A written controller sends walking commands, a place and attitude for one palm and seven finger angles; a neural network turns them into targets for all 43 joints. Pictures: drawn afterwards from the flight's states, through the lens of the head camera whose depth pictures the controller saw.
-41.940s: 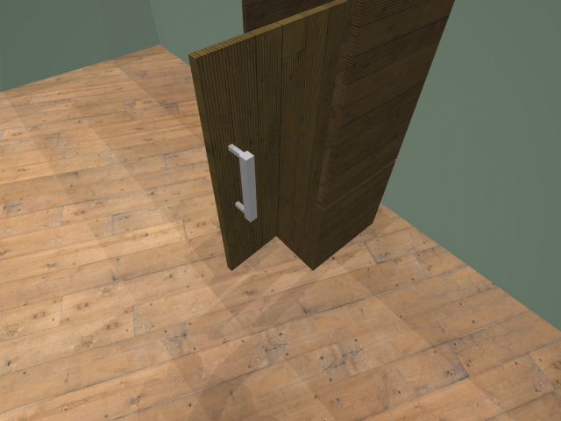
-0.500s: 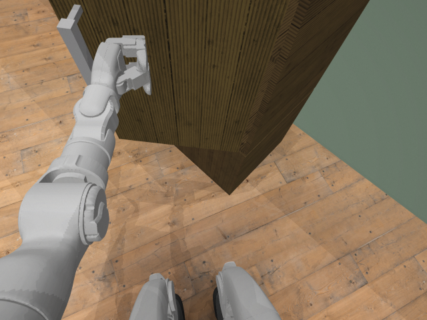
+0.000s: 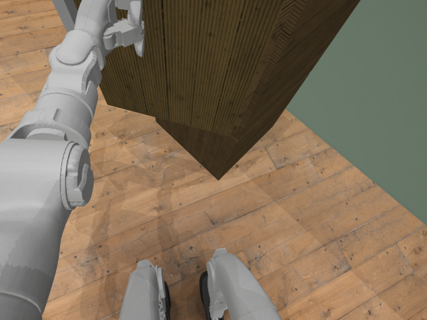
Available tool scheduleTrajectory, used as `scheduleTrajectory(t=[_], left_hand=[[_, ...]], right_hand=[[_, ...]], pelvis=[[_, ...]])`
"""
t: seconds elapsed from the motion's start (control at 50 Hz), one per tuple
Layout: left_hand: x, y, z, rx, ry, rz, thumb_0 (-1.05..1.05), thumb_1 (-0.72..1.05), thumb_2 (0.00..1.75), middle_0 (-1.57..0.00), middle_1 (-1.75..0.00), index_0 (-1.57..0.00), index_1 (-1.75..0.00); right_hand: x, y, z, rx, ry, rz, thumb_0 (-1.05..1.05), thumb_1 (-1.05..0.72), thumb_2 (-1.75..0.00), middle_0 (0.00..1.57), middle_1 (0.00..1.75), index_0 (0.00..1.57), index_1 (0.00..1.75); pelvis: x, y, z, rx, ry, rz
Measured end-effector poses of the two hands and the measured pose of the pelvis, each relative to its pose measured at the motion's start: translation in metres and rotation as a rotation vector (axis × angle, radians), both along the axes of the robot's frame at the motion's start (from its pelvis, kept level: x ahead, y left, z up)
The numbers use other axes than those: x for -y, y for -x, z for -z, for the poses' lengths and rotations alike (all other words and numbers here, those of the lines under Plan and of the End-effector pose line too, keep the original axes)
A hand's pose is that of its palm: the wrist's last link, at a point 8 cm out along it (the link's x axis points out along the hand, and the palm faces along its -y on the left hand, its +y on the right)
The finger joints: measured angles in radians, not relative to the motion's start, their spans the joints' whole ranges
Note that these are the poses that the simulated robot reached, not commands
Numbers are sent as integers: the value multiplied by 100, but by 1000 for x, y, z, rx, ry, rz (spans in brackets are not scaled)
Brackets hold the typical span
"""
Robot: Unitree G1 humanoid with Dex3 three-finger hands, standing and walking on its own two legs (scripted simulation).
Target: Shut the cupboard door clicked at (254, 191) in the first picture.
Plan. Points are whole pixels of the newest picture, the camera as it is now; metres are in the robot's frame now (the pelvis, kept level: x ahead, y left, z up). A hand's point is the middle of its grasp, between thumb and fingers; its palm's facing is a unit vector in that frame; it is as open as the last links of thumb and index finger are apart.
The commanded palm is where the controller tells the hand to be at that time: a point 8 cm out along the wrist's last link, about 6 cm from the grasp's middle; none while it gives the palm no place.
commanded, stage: pull the fist back off the door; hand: left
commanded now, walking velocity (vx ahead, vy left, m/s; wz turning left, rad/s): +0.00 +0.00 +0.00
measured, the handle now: (75, 9) +0.63 +0.14 +0.10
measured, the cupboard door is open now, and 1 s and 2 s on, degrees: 31 24 24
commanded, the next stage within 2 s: draw the hand back to the body in 0.98 s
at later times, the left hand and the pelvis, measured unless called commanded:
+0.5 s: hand (159, 26) +0.59 +0.01 +0.11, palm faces +0.07 -1.00 -0.04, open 3.1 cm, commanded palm +0.54 +0.06 +0.11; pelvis +0.02 +0.01 +0.02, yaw -1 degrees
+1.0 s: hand (167, 70) +0.50 +0.00 +0.11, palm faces +0.05 -1.00 -0.05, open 3.1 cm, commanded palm +0.48 +0.06 +0.11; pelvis +0.04 -0.01 +0.05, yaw +1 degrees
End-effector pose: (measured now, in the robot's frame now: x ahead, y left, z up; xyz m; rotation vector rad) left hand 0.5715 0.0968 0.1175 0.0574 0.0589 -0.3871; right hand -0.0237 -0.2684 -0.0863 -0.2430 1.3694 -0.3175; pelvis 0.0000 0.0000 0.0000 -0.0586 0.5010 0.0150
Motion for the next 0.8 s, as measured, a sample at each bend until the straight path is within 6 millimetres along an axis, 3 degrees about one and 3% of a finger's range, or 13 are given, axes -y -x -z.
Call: scheduleTrajectory(t=[0.14,0.24,0.3,0.38,0.48,0.64,0.8], left_hand=[[7,-9,0,-15,25,-10,2,95,101,-130,-150,-130,-150],[14,-9,6,-49,137,-343,1,83,95,-130,-150,-130,-150],[21,-5,7,-3,89,-490,0,81,93,-130,-150,-130,-150],[31,-1,5,88,-5,-498,1,85,92,-130,-150,-130,-150],[37,8,7,41,-3,-459,1,88,91,-130,-150,-130,-150],[34,30,0,78,33,-474,2,90,90,-130,-150,-130,-150],[30,63,9,91,27,-460,1,90,90,-130,-150,-130,-150]], right_hand=[[-11,17,5,-36,-9,19,0,-91,-90,20,30,20,30],[-30,28,6,-70,-81,-4,0,-91,-90,20,30,20,29],[-41,33,7,-83,-137,-10,0,-91,-90,20,30,20,29],[-52,40,7,-97,-188,36,0,-91,-90,20,30,20,30],[-58,41,-3,-115,-222,79,0,-91,-90,20,30,20,30],[-39,16,-18,-94,-212,41,0,-91,-90,20,30,20,30],[-8,-41,-21,-9,-169,-25,0,-91,-90,19,30,20,29]], pelvis=[[-3,2,6,-21,6,5],[-6,0,5,-38,2,11],[-7,-3,4,-46,-3,18],[-7,-6,-1,-36,-12,28],[-6,-14,-16,-4,-25,38],[-1,-31,-35,42,-42,39],[6,-41,-43,84,-54,29]])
